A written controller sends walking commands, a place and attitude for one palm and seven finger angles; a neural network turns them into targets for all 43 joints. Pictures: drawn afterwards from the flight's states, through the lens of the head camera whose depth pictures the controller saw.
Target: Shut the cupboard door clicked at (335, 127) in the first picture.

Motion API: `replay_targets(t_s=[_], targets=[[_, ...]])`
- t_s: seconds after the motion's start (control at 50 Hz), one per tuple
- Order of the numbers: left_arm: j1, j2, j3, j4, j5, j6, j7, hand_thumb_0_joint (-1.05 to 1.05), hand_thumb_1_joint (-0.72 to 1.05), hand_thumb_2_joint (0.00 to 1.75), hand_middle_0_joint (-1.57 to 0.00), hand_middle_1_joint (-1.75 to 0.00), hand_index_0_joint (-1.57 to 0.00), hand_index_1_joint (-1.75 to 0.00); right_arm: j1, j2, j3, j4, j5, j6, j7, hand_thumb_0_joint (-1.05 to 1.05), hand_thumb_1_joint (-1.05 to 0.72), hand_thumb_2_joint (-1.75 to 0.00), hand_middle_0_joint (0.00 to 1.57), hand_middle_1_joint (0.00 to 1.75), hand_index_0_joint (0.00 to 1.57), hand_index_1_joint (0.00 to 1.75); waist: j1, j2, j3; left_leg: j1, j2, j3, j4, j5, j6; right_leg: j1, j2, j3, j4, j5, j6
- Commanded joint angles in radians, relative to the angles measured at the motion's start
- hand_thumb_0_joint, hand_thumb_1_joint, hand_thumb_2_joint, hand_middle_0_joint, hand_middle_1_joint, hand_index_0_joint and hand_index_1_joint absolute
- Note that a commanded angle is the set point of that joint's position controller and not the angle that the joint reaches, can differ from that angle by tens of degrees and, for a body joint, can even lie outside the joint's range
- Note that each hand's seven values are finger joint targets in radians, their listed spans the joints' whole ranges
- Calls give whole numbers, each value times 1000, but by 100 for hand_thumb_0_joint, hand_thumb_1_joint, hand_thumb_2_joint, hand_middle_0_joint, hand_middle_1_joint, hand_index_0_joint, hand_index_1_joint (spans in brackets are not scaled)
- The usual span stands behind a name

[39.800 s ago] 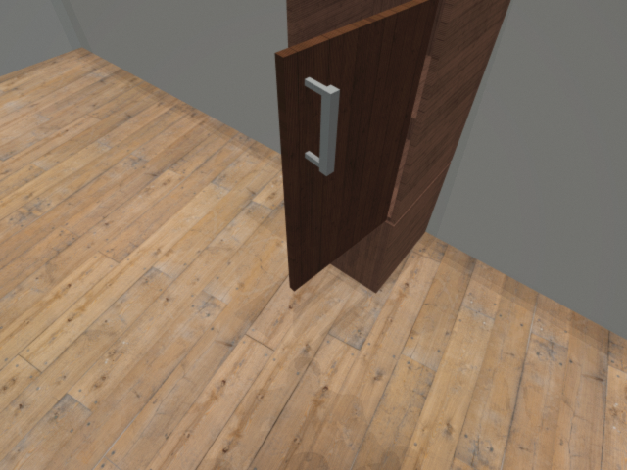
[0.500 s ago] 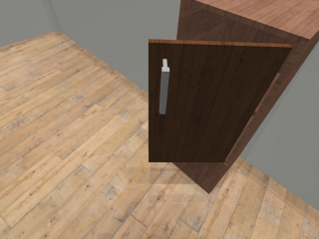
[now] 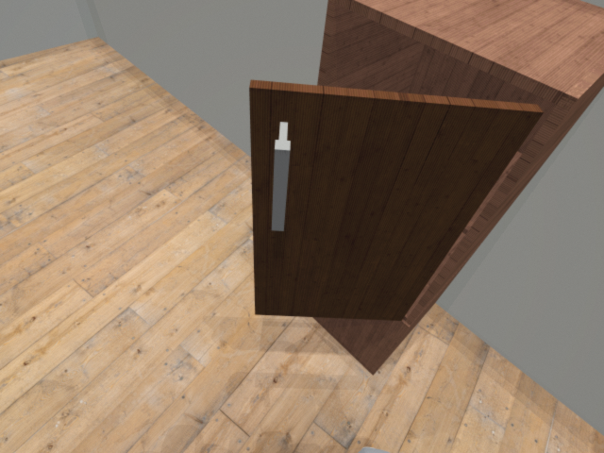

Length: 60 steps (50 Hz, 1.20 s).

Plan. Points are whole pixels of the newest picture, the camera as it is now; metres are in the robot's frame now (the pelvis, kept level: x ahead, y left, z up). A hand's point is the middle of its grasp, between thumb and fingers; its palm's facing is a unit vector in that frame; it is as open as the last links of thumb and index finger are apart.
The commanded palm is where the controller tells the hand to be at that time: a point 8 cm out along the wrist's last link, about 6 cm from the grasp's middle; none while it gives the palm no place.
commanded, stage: shuffle to correct the standing spot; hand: left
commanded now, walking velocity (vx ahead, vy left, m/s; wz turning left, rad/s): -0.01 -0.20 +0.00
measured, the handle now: (280, 180) +0.44 +0.07 +0.13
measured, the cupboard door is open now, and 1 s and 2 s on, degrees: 45 45 45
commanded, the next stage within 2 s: come to a stop and stand still in 0.46 s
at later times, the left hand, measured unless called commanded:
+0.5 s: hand out of the picture +0.05 +0.07 -0.20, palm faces +0.04 -0.99 -0.13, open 7.3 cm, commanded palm none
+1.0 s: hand out of the picture -0.03 -0.01 -0.18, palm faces +0.09 -0.98 -0.20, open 7.3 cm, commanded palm none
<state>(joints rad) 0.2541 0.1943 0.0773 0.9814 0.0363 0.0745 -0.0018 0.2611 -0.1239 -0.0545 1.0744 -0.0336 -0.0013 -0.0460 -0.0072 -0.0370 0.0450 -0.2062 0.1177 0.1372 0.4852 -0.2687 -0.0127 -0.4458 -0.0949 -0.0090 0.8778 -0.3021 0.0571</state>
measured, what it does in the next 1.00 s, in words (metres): steps to the right: right foot, then left foot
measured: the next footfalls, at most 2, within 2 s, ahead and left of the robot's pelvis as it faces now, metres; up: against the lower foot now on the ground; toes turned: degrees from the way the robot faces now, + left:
right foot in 0.12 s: +0.08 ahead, -0.20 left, +0.00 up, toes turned -5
left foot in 0.40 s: +0.04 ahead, -0.02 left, +0.00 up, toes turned +10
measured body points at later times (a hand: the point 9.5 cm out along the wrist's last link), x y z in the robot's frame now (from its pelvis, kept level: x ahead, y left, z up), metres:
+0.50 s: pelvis +0.00 -0.11 -0.01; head +0.02 -0.06 +0.43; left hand +0.05 +0.13 -0.19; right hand +0.03 -0.34 -0.15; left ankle +0.00 -0.03 -0.74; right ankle +0.00 -0.23 -0.68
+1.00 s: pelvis -0.02 -0.17 +0.00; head +0.00 -0.17 +0.44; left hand -0.04 +0.05 -0.16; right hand +0.01 -0.42 -0.16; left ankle -0.03 -0.07 -0.70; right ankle -0.03 -0.34 -0.74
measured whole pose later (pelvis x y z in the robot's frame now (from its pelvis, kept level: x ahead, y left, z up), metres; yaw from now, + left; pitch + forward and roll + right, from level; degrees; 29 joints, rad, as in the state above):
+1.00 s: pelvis -0.02 -0.17 +0.00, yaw +1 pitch +0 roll +0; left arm 0.32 0.12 0.04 1.04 0.04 0.00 0.03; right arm 0.24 -0.20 -0.07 1.04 -0.01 0.06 0.01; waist 0.03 0.00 0.05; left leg -0.40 0.01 0.08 0.87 -0.40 -0.05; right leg -0.20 -0.11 -0.03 0.47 -0.26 0.07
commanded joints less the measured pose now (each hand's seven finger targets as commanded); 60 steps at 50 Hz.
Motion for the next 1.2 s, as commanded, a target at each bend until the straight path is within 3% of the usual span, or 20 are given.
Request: replay_targets(t_s=[0.0, 0.06, 0.1, 0.12, 0.2, 0.34, 0.38, 0.4, 0.5, 0.66, 0.72, 0.76, 0.78, 0.82, 0.9, 0.98, 1.04, 1.06, 1.1, 1.18], targets=[[4, 4, -1, -69, -10, -16, -12, 0, 90, 90, -20, -30, -20, -30, 59, -234, -67, -31, -6, -3, -9, 0, -90, -90, 20, 30, 20, 30, -29, 261, 35, -30, 206, -148, -136, 332, 120, 71, 25, -79, -208, -9, 0], [122, 57, 13, -36, -11, -33, -14, 0, 90, 90, -20, -30, -20, -30, 25, -247, -80, -40, 0, 10, -3, 0, -90, -90, 20, 30, 20, 30, 31, 159, -47, -107, 146, -110, 35, 163, 44, 303, 52, -104, -439, 153, -16], [146, 213, 38, -32, 7, -45, 5, 0, 90, 90, -20, -30, -20, -30, 44, -105, -51, -73, 10, 19, 5, 0, -90, -90, 20, 30, 20, 30, 53, -324, -69, -365, -75, 30, 440, -367, -31, 425, -230, 183, -554, 419, -133], [157, 208, 31, -47, 7, -39, 13, 0, 90, 90, -20, -30, -20, -30, -1, -107, -43, -99, 13, 31, -4, 0, -90, -90, 20, 30, 20, 30, 85, -287, -98, -335, -74, -72, 617, -406, -3, 321, -253, 199, -565, 388, -210], [-68, 127, 11, -108, 10, -31, 29, 0, 90, 90, -20, -30, -20, -30, 49, -133, -45, -64, 10, 38, 2, 0, -90, -90, 20, 30, 20, 30, -14, -202, -51, -307, -36, -84, 735, -251, 2, 183, -153, 50, -558, 191, -227], [-30, 100, -4, -89, -11, -18, 27, 0, 90, 90, -20, -30, -20, -30, 174, -100, -16, -32, 13, 16, -7, 0, -90, -90, 20, 30, 20, 30, -57, -45, -85, 70, -43, -34, -23, 55, 4, 94, -94, 38, -348, 256, -189], [18, 6, -21, -117, -15, -15, 18, 0, 90, 90, -20, -30, -20, -30, 197, -251, -44, -43, 0, 2, -18, 0, -90, -90, 20, 30, 20, 30, -58, 368, -33, 100, 376, -558, -211, 301, 166, -162, 95, -46, 41, -269, -52], [-36, 76, -7, -128, -2, -6, 17, 0, 90, 90, -20, -30, -20, -30, 180, -282, -46, -49, -6, 5, -17, 0, -90, -90, 20, 30, 20, 30, -74, 251, 14, -21, 433, -545, -215, 348, 243, -141, 74, 72, 224, -267, -56], [10, 69, 11, -66, -4, 2, -3, 0, 90, 90, -20, -30, -20, -30, 16, -189, -19, -87, 3, -15, -30, 0, -90, -90, 20, 30, 20, 30, 2, 163, 1, -10, 222, -200, -150, 524, 155, -138, 70, 91, 391, -15, -1], [-5, -11, -18, -54, -19, -32, 5, 0, 90, 90, -20, -30, -20, -30, 43, -201, -43, -59, -2, 9, 7, 0, -90, -90, 20, 30, 20, 30, -31, 293, -33, -3, 140, -163, -147, 94, 131, 120, 54, -86, -222, -116, 15], [134, 31, -21, 22, -13, -72, 22, 0, 90, 90, -20, -30, -20, -30, 57, -137, -31, -42, 17, 12, 21, 0, -90, -90, 20, 30, 20, 30, 28, 65, -84, -110, 20, -88, 44, -86, 32, 381, 21, -57, -541, 120, 7], [124, 148, -13, 14, -8, -87, 33, 0, 90, 90, -20, -30, -20, -30, 7, -64, -12, -94, 23, 25, 30, 0, -90, -90, 20, 30, 20, 30, 43, -254, -14, -233, -59, -67, 251, -286, -18, 266, -276, 285, -673, 108, -112], [102, 162, -11, -3, -4, -81, 33, 0, 90, 90, -20, -30, -20, -30, -16, -85, -16, -107, 21, 33, 36, 0, -90, -90, 20, 30, 20, 30, 40, -119, 13, -217, -55, -98, 305, -262, -11, 197, -303, 280, -688, 47, -155], [73, 161, 2, 8, -4, -93, 39, 0, 90, 90, -20, -30, -20, -30, -39, -96, -18, -96, 15, 40, 40, 0, -90, -90, 20, 30, 20, 30, 39, -261, 55, -283, -63, -106, 404, -207, -20, 209, -267, 293, -662, 168, -167], [80, 137, 1, 5, 1, -89, 50, 0, 90, 90, -20, -30, -20, -30, -2, -112, -22, -78, 19, 39, 53, 0, -90, -90, 20, 30, 20, 30, 30, -205, 41, -275, -82, -87, 432, -134, -31, 274, -227, 139, -565, 424, -160], [121, 151, 11, 10, 7, -81, 57, 0, 90, 90, -20, -30, -20, -30, -54, -98, -21, -115, 25, 37, 56, 0, -90, -90, 20, 30, 20, 30, 55, -183, 9, -204, -94, -77, 296, -144, -29, 270, -244, 158, -544, 356, -179], [65, 151, 14, -1, 0, -71, 53, 0, 90, 90, -20, -30, -20, -30, 32, -89, -17, -91, 29, 19, 49, 0, -90, -90, 20, 30, 20, 30, 3, -161, -38, 30, -117, -46, -5, 19, -24, 178, -185, 105, -453, 275, -127], [63, 119, 7, -9, -6, -64, 49, 0, 90, 90, -20, -30, -20, -30, 65, -117, -18, -80, 30, 7, 45, 0, -90, -90, 20, 30, 20, 30, -5, -51, -55, 127, -86, -75, -91, 94, -16, 123, -117, 62, -370, 199, -93], [72, 26, -11, -33, -15, -51, 47, 0, 90, 90, -20, -30, -20, -30, 82, -242, -43, -89, 17, 4, 36, 0, -90, -90, 20, 30, 20, 30, -16, 347, -59, 93, 206, -384, -206, 269, 123, 7, 26, -64, -105, -267, -12], [66, 22, -21, 15, -6, -41, 41, 0, 90, 90, -20, -30, -20, -30, -35, -159, -7, -100, 13, -3, 15, 0, -90, -90, 20, 30, 20, 30, 19, 185, 8, -25, 134, -281, -228, 305, 160, 49, -2, 6, 99, -159, -32]])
